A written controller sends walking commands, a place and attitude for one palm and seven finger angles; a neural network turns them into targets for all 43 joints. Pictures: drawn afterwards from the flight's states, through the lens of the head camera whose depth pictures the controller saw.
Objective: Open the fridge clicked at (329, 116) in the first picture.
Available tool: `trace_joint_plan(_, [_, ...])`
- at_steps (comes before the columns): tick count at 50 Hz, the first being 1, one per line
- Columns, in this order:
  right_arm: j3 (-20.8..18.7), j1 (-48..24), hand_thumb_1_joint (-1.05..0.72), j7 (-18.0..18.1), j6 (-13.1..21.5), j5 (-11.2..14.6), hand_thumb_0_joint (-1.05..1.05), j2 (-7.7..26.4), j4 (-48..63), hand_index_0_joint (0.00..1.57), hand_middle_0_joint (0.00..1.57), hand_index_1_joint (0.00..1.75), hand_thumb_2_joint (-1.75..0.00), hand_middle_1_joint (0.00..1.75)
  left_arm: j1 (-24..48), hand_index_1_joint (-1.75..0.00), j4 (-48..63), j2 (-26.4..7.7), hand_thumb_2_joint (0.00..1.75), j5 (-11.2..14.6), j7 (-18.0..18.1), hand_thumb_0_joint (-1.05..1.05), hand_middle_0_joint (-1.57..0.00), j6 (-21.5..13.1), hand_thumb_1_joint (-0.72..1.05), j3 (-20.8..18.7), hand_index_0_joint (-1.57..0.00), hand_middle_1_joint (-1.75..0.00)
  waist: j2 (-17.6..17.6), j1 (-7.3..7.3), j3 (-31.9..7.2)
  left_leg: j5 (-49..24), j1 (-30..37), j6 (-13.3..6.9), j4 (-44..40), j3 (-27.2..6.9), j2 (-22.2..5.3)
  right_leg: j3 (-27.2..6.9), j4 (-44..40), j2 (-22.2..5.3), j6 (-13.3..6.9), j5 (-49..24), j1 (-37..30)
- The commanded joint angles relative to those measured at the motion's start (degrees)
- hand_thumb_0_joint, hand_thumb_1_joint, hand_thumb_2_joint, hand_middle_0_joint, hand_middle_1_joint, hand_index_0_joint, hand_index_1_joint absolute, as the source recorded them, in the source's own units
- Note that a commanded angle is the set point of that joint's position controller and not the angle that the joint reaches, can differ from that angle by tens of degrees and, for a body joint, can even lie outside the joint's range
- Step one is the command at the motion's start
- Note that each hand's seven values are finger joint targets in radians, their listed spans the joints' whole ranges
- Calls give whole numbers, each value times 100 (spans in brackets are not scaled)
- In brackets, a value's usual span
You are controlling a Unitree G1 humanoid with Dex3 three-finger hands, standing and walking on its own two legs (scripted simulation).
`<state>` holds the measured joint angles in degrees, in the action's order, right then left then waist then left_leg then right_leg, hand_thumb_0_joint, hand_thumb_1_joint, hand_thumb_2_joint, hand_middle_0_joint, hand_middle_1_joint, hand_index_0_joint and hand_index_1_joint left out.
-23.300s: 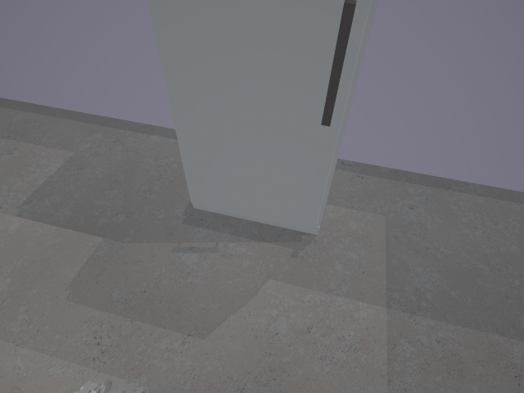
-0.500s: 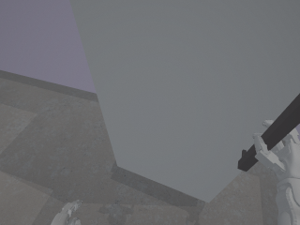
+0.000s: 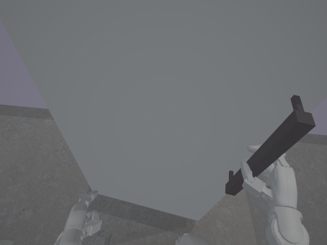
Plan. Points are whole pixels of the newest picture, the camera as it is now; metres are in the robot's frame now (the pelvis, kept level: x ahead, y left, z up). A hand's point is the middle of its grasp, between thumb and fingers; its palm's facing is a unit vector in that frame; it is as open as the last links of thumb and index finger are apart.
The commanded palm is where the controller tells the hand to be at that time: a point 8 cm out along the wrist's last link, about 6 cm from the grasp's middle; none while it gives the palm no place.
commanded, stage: walk backward, drawing the door open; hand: right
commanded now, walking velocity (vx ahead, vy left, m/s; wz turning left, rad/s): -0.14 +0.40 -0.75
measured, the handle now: (255, 155) +0.31 -0.18 +0.09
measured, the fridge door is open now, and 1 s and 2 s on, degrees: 10 36 73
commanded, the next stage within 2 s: none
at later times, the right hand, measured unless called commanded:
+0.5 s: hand (235, 215) +0.18 -0.11 +0.08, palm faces +0.48 +0.85 -0.21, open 6.5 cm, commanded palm +0.13 -0.14 +0.08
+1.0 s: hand out of the picture +0.07 -0.03 +0.08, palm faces +0.86 +0.37 -0.35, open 6.9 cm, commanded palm +0.01 -0.02 +0.08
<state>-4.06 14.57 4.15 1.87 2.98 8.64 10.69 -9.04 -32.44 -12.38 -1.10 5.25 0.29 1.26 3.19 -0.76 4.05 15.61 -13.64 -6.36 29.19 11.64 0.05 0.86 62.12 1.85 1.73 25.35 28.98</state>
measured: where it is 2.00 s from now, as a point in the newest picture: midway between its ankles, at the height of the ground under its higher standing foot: outside the picture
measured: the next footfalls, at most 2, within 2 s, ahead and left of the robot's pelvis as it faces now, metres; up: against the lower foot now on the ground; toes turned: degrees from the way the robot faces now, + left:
right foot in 0.14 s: +0.10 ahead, -0.14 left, +0.00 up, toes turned -11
left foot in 0.38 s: +0.12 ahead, +0.18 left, +0.00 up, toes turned -15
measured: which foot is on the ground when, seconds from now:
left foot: down 0.00-0.14, up 0.16-0.36, down 0.38-0.60, up 0.62-0.88, down 0.90-1.00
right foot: up 0.00-0.12, down 0.14-0.42, up 0.44-0.60, down 0.62-0.90, up 0.92-1.00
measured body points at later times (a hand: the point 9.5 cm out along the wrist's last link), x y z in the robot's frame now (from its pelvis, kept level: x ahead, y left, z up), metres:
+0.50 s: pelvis +0.01 +0.11 -0.01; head +0.02 +0.14 +0.44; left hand +0.23 +0.26 -0.11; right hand +0.15 -0.15 +0.10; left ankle +0.08 +0.19 -0.74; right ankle +0.01 -0.06 -0.71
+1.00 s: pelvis +0.06 +0.31 -0.01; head +0.11 +0.31 +0.44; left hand +0.32 +0.39 -0.13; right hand +0.02 -0.05 +0.10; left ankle +0.17 +0.35 -0.74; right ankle -0.05 +0.18 -0.65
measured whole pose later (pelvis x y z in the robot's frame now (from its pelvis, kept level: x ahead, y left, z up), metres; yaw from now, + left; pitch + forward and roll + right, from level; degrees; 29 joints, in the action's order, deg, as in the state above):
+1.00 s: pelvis +0.06 +0.31 -0.01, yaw -42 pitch -1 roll -1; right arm -16.5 19.4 7.0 3.7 3.9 13.6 9.4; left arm -13.1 -39.6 -11.7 -1.5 4.7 -7.7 -1.0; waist 3.7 -0.3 4.2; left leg 14.2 -20.7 -1.5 35.7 4.4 -2.3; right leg -5.3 68.5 -1.7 3.3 30.4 31.0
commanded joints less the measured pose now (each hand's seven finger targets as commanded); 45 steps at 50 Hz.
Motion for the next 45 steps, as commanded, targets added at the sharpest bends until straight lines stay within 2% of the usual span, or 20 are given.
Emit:
trace_joint_plan(1, [-200, -469, -90, 42, 466, -64, 0, 717, 1715, 45, 45, 140, -90, 140, 522, -30, 877, -309, 90, -20, 179, 0, -20, -216, 90, -115, -20, -30, -966, 20, -1400, -2223, 4, -242, -593, -291, -1569, 328, -737, -564, -78, -581, -858])
trace_joint_plan(5, [154, -649, -90, 18, 423, -136, 0, 666, 2131, 45, 45, 140, -90, 140, 296, -30, 735, -483, 90, -144, 272, 0, -20, -377, 90, -222, -20, -30, -248, -248, -980, -288, -896, 185, 387, 173, -927, 227, -2865, -762, -67, -1993, -2026])
trace_joint_plan(6, [308, -656, -90, 2, 433, -136, 0, 514, 2232, 45, 45, 140, -90, 140, 183, -30, 763, -571, 90, -183, 277, 0, -20, -475, 90, -246, -20, -30, 529, -283, -929, 525, -1592, 554, 1580, 66, -302, -1323, -3891, -1587, -460, -2918, -2534])
trace_joint_plan(7, [411, -579, -90, 3, 496, -196, 0, 462, 2265, 45, 45, 140, -90, 140, 146, -30, 717, -681, 90, -236, 212, 0, -20, -553, 90, -253, -20, -30, 1508, -151, -1109, 1890, -2119, 903, 3054, -596, 169, -3677, -4960, -2755, -1008, -3291, -2917])
trace_joint_plan(8, [367, -392, -90, 45, 593, -365, 0, 675, 2372, 45, 45, 140, -90, 140, 279, -30, 728, -620, 90, -276, 138, 0, -20, -545, 90, -198, -20, -30, 1186, -97, -1073, 1716, -1888, 980, 3660, -1420, 74, -4303, -5219, -3032, -1383, -2122, -2441])
trace_joint_plan(9, [302, -305, -90, 55, 631, -473, 0, 731, 2465, 45, 45, 140, -90, 140, 374, -30, 709, -505, 90, -314, 144, 0, -20, -559, 90, -220, -20, -30, 695, -56, -625, 1387, -2131, 891, 3530, -1517, -66, -4136, -4981, -2971, -1516, -2936, -2136])
trace_joint_plan(12, [50, -92, -90, 13, 639, -432, 0, 852, 2721, 45, 45, 140, -90, 140, 502, -30, 572, -470, 90, -290, 44, 0, -20, -703, 90, -287, -20, -30, 788, 50, -1088, 1007, -1492, 847, 2651, -1735, -155, -2669, -4511, -2311, -996, -2577, -2018])
trace_joint_plan(17, [158, -73, -90, 169, 449, -256, 0, 583, 2174, 45, 45, 140, -90, 140, 433, -30, 678, -422, 90, -56, 47, 0, -20, -767, 90, -271, -20, -30, 1120, -37, -1363, 481, 878, 741, -344, -636, 359, -957, -4658, -991, -318, -24, -681])
trace_joint_plan(20, [-205, -113, -90, 190, 483, -229, 0, 1015, 2380, 45, 45, 140, -90, 140, 349, -30, 602, -146, 90, 12, 42, 0, -20, -702, 90, -207, -20, -30, -352, -197, -1341, 146, -555, 432, -1326, -1033, -582, 153, -2774, -98, 92, -804, -1576])
trace_joint_plan(23, [-318, 51, -90, 240, 339, -260, 0, 1002, 1930, 45, 45, 140, -90, 140, 536, -30, 343, -222, 90, 17, 185, 0, -20, -751, 90, -254, -20, -30, -1298, 44, -1284, 775, -1231, -225, -1468, -1387, -1435, 160, -289, -104, 79, 16, -972])
trace_joint_plan(25, [-185, -115, -90, 120, 381, -286, 0, 902, 1817, 45, 45, 140, -90, 140, 585, -30, 304, -203, 90, -25, 197, 0, -20, -809, 90, -250, -20, -30, -1363, 66, -938, -358, -898, -502, -1175, -1191, -1616, 140, 198, -334, 22, 356, -341])
trace_joint_plan(29, [-40, 106, -90, -30, 586, -125, 0, 653, 1978, 45, 45, 140, -90, 140, 26, -30, 367, -310, 90, -59, 314, 0, -20, -993, 90, -229, -20, -30, -372, -286, -892, -1634, -852, 123, 1347, -118, -724, -197, -3696, -660, -112, -1606, -1681])
trace_joint_plan(30, [32, 194, -90, -76, 682, -135, 0, 650, 2002, 45, 45, 140, -90, 140, 18, -30, 470, -603, 90, -127, 328, 0, -20, -1040, 90, -363, -20, -30, 1117, -267, -803, 549, -2583, 667, 2636, -162, -25, -2476, -4460, -2146, -469, -3982, -2959])
trace_joint_plan(31, [110, 273, -90, -81, 800, -394, 0, 658, 2140, 45, 45, 140, -90, 140, -204, -30, 433, -604, 90, -266, 211, 0, -20, -1008, 90, -356, -20, -30, 1248, -88, -1178, 1750, -3138, 888, 3554, -1164, -19, -4251, -4620, -3233, -969, -5357, -3475])
trace_joint_plan(33, [42, 381, -90, -80, 880, -533, 0, 674, 2228, 45, 45, 140, -90, 140, 98, -30, 440, -554, 90, -332, 154, 0, -20, -911, 90, -420, -20, -30, 454, -120, -1081, 1151, -3223, 923, 3584, -1580, -250, -3460, -4212, -2979, -1428, -5060, -3273])
trace_joint_plan(35, [-363, -93, -90, -38, 886, -504, 0, 1053, 2726, 45, 45, 140, -90, 140, 125, -30, 372, -602, 90, -336, 117, 0, -20, -989, 90, -484, -20, -30, 1329, -41, -1014, 818, -2954, 986, 3375, -1545, -195, -2700, -4069, -2406, -1094, -4698, -2952])
trace_joint_plan(38, [-420, 398, -90, 57, 696, -371, 0, 783, 1954, 45, 45, 140, -90, 140, 164, -30, 363, -592, 90, -201, 68, 0, -20, -998, 90, -499, -20, -30, 1278, 85, -1012, 137, -973, 902, 2030, -1246, -44, -1313, -4237, -1635, -619, -2832, -1581])
trace_joint_plan(42, [-932, 243, -90, 215, 721, -223, 0, 1156, 1654, 45, 45, 140, -90, 140, 373, -30, 435, -539, 90, 8, 103, 0, -20, -1033, 90, -397, -20, -30, 1633, 106, -880, 268, 783, 968, 303, -568, 331, -1034, -4357, -1071, -480, 233, -121])
trace_joint_plan(44, [-1188, 219, -90, 273, 737, -262, 0, 1427, 1676, 45, 45, 140, -90, 140, 318, -30, 343, -360, 90, 87, 57, 0, -20, -1011, 90, -398, -20, -30, 280, 93, -926, 374, 576, 808, -941, -908, -139, -426, -3019, -305, -151, 460, -195])
trace_joint_plan(45, [-1645, 176, -90, 332, 700, -274, 0, 1944, 1778, 45, 45, 140, -90, 140, 352, -30, 321, -191, 90, 89, 28, 0, -20, -1000, 90, -412, -20, -30, -1240, 115, -989, 851, 11, 342, -1485, -1909, -1196, 104, -1232, 72, 88, 453, -117])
